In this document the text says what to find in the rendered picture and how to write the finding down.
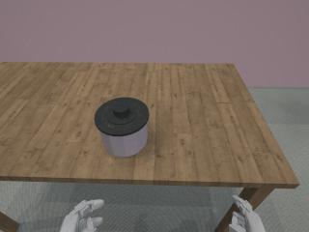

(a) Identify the left robot hand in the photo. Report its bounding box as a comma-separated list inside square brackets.
[59, 199, 104, 232]

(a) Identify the lid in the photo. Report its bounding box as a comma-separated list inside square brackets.
[94, 97, 150, 137]

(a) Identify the table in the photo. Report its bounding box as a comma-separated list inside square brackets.
[0, 62, 300, 232]

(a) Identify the knob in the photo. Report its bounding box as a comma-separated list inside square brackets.
[112, 101, 129, 117]

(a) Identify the pot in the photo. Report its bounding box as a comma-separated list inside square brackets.
[99, 123, 148, 158]

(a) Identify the right robot hand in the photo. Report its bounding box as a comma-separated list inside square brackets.
[229, 195, 266, 232]

